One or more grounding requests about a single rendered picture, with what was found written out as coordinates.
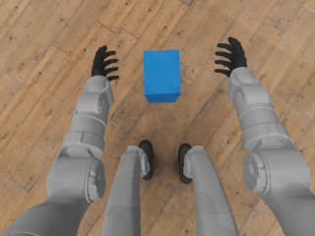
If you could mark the robot right hand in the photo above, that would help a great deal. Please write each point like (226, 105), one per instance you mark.
(236, 57)

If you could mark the right robot upper arm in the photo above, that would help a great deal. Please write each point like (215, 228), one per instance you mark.
(280, 176)

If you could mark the right robot shin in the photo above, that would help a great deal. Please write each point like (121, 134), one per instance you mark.
(195, 148)

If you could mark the right robot forearm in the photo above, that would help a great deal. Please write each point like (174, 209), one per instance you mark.
(256, 113)

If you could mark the robot left hand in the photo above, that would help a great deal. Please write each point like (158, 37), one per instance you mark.
(98, 68)

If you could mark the right robot foot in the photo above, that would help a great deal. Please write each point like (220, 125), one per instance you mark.
(183, 149)

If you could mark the left robot upper arm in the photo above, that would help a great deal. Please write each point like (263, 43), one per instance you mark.
(74, 183)

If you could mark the left robot forearm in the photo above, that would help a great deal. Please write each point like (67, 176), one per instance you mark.
(85, 137)

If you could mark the carton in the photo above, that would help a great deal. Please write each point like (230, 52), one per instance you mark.
(161, 75)

